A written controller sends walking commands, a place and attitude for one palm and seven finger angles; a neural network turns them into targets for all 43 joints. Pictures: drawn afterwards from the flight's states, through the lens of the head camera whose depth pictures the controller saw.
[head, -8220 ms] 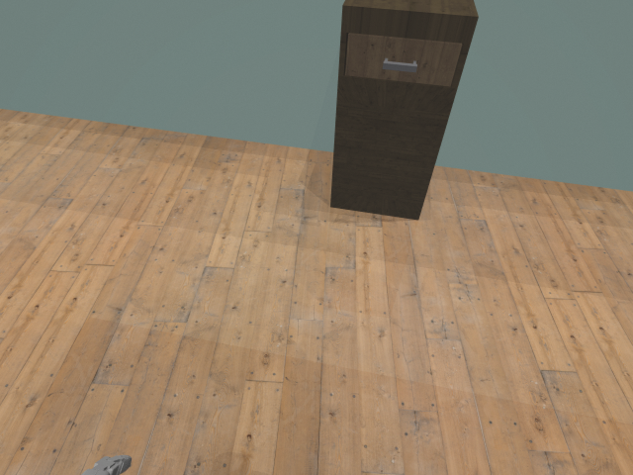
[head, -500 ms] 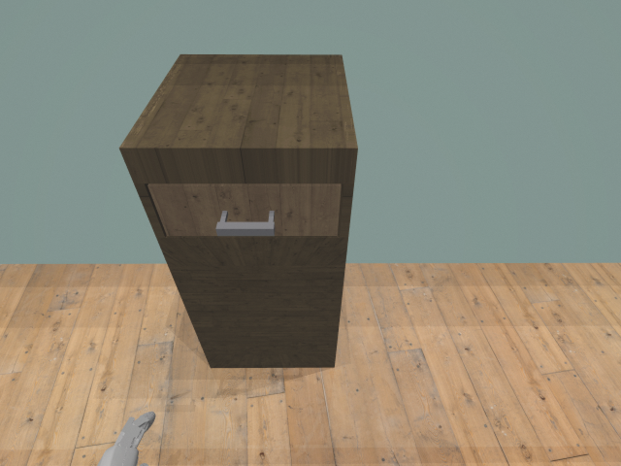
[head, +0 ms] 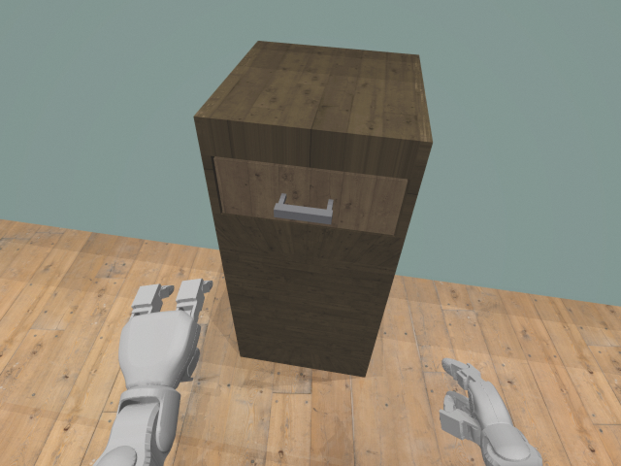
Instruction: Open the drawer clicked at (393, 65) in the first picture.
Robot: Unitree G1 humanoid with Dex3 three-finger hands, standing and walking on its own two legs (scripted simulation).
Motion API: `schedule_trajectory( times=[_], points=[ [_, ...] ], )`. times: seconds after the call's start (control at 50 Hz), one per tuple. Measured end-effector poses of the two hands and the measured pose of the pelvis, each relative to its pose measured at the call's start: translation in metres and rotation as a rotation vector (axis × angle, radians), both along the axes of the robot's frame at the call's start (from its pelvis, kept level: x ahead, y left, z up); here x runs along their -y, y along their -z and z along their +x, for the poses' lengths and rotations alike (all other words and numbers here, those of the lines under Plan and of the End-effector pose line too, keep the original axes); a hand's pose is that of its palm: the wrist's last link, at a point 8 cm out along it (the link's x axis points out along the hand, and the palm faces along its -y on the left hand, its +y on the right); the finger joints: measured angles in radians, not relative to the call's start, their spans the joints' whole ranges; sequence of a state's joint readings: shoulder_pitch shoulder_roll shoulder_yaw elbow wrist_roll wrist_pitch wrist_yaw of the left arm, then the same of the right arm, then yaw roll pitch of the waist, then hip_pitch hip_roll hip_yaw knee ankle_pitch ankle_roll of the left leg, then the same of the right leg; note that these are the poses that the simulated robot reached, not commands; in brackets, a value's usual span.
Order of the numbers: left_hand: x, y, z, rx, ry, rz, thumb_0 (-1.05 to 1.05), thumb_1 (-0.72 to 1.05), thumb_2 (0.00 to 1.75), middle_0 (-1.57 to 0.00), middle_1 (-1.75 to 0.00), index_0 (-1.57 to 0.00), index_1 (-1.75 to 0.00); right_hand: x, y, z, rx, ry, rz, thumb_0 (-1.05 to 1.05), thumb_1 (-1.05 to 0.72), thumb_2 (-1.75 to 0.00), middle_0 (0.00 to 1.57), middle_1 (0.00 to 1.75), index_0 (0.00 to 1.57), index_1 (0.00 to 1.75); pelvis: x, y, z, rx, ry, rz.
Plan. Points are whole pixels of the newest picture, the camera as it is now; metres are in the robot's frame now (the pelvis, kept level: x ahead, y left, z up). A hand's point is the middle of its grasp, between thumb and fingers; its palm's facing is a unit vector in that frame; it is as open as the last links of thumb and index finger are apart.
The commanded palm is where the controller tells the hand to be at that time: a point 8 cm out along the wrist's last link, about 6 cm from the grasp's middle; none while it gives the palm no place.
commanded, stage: raise the hand with hooked fingers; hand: left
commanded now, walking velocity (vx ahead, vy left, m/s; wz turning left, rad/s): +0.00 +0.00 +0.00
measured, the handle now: (305, 207) +0.58 +0.12 +0.00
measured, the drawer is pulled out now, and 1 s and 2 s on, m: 0.00 0.00 0.00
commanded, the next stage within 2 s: relax the arm and regain balance in 0.68 s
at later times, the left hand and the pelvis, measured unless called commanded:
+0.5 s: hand (182, 249) +0.36 +0.26 +0.08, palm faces +0.15 -0.19 -0.97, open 13.0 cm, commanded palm +0.32 +0.26 +0.14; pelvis +0.08 +0.05 +0.04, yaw +0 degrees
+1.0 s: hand (127, 311) +0.38 +0.44 -0.16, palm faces +0.21 -0.92 -0.34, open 15.8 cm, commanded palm none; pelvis +0.22 +0.17 -0.03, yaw +4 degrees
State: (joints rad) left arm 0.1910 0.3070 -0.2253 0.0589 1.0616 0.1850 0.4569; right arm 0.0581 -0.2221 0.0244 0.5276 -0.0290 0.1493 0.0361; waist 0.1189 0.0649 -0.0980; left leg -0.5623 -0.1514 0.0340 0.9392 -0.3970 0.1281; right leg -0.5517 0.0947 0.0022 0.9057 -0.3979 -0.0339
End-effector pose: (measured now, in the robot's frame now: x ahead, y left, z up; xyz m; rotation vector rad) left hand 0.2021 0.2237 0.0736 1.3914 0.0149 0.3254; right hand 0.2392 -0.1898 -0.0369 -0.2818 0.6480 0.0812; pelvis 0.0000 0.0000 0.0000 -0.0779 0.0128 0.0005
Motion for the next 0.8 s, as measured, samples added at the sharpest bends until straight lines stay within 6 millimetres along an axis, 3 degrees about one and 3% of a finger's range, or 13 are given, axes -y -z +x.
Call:
schedule_trajectory(
  times=[0.08,0.18,0.28,0.38,0.46,0.58,0.7,0.78,0.8],
  points=[
    [0.018,-0.02,0.03,-0.012,0.063,-0.092,0.01,0.2,0.6,-0.27,-0.74,-0.27,-0.75,-0.02,0.012,-0.005,-0.06,0.021,0.067,0.01,-0.9,-0.9,0.2,0.3,0.2,0.3,-0.011,-0.008,0.012,0.006,0.004,0.017],
    [0.035,-0.017,0.064,-0.107,0.197,-0.08,0.0,0.08,0.56,-0.27,-0.82,-0.28,-0.82,-0.025,0.023,-0.022,-0.165,0.081,0.09,0.01,-0.9,-0.9,0.2,0.3,0.2,0.3,-0.02,-0.019,0.029,-0.011,0.055,0.028],
    [0.01,-0.016,0.088,-0.139,0.221,0.007,0.0,-0.03,0.51,-0.29,-0.89,-0.29,-0.9,-0.012,0.031,-0.036,-0.264,0.143,0.057,0.01,-0.9,-0.9,0.2,0.3,0.2,0.3,-0.028,-0.024,0.045,-0.037,0.079,0.015],
    [-0.019,-0.044,0.1,-0.076,0.158,-0.033,0.0,-0.14,0.46,-0.3,-0.97,-0.3,-0.97,0.002,0.032,-0.034,-0.331,0.18,0.006,0.01,-0.9,-0.9,0.2,0.3,0.2,0.3,-0.04,-0.03,0.064,-0.056,0.04,-0.01],
    [-0.035,-0.06,0.115,-0.043,0.145,-0.037,0.0,-0.24,0.42,-0.3,-1.03,-0.31,-1.03,0.003,0.025,-0.016,-0.35,0.169,-0.043,0.01,-0.9,-0.9,0.2,0.3,0.19,0.3,-0.049,-0.035,0.077,-0.058,0.013,-0.026],
    [-0.067,-0.057,0.147,-0.078,0.154,-0.005,0.0,-0.37,0.36,-0.31,-1.11,-0.31,-1.12,-0.017,0.013,0.033,-0.292,0.113,-0.076,0.01,-0.9,-0.9,0.19,0.3,0.19,0.3,-0.062,-0.034,0.1,-0.058,-0.009,-0.039],
    [-0.103,-0.084,0.179,-0.076,0.187,0.013,0.0,-0.45,0.32,-0.32,-1.17,-0.32,-1.17,-0.059,0.003,0.084,-0.253,0.051,-0.074,0.01,-0.9,-0.9,0.19,0.3,0.19,0.3,-0.088,-0.041,0.128,-0.069,-0.057,-0.083],
    [-0.145,-0.109,0.206,-0.038,0.175,0.065,0.0,-0.48,0.31,-0.32,-1.19,-0.32,-1.19,-0.095,0.003,0.109,-0.293,-0.014,-0.077,0.01,-0.9,-0.9,0.19,0.3,0.19,0.3,-0.108,-0.047,0.144,-0.086,-0.1,-0.113],
    [-0.163,-0.108,0.213,-0.008,0.159,-0.133,0.0,-0.48,0.31,-0.31,-1.16,-0.32,-1.17,-0.104,0.003,0.114,-0.295,-0.028,-0.075,0.01,-0.9,-0.9,0.19,0.3,0.19,0.3,-0.114,-0.048,0.148,-0.094,-0.115,-0.121]
  ],
)
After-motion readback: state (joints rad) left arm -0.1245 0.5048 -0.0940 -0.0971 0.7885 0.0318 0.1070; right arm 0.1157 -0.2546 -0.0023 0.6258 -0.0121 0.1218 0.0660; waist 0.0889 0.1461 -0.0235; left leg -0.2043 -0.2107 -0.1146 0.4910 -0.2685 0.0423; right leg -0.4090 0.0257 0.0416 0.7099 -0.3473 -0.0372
